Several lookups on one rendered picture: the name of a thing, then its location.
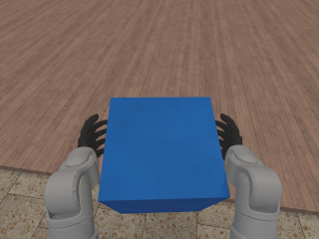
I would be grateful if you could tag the left robot forearm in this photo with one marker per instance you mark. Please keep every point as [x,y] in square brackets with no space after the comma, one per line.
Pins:
[68,196]

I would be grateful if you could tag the carton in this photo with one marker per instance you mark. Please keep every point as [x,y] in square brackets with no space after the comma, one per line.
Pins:
[161,155]

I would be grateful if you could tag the right robot forearm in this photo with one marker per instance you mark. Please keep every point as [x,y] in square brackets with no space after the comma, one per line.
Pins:
[258,192]

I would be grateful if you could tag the robot left hand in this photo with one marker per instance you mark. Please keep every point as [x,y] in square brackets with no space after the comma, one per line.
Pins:
[88,135]

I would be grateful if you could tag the robot right hand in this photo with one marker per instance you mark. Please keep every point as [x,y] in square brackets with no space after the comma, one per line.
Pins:
[231,135]

